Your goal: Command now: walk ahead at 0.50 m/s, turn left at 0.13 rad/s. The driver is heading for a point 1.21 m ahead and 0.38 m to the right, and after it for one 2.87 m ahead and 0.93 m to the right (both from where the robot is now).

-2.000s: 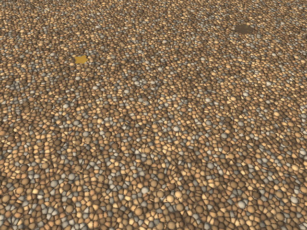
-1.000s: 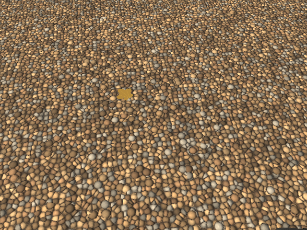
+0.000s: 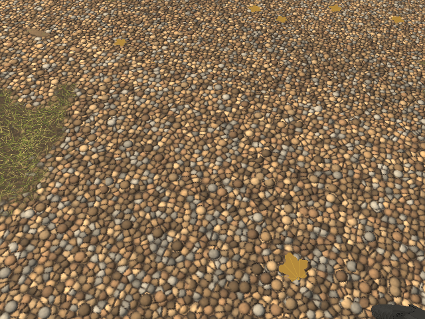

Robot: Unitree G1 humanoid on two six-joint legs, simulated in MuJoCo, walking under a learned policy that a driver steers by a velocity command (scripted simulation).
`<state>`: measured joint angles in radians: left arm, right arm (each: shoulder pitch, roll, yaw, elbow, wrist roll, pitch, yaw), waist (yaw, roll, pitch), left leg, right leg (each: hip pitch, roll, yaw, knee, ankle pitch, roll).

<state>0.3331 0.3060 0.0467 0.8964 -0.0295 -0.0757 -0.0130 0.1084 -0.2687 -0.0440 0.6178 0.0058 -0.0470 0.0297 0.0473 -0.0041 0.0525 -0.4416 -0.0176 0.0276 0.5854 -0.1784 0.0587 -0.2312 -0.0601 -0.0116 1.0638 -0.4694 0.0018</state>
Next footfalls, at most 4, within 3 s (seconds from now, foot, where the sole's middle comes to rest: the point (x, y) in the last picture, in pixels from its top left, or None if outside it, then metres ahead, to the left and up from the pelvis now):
0.36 right None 0.31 -0.12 -0.76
0.62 left None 0.23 0.12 -0.76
1.30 left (182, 260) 0.62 0.14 -0.76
1.86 right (286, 204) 0.85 -0.20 -0.76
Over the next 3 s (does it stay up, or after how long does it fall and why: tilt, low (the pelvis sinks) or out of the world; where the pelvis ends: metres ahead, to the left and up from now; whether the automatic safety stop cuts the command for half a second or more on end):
stays up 1.23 -0.42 0.01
